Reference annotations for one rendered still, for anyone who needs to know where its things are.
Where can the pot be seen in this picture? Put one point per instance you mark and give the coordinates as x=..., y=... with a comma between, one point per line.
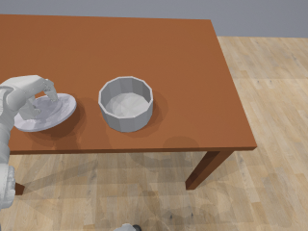
x=126, y=103

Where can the table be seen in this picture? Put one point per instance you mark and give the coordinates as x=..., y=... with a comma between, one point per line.
x=196, y=106

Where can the left robot forearm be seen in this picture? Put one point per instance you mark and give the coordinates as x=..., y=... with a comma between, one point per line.
x=12, y=98

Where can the lid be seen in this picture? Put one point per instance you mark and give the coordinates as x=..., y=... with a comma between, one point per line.
x=55, y=114

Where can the knob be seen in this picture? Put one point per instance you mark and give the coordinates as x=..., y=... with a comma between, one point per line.
x=42, y=103

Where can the robot left upper arm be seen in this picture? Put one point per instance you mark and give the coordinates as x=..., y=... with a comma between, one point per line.
x=7, y=186

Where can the left robot shin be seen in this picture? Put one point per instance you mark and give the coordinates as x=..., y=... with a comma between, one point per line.
x=127, y=225

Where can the robot left hand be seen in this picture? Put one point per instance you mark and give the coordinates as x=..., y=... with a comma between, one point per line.
x=31, y=85

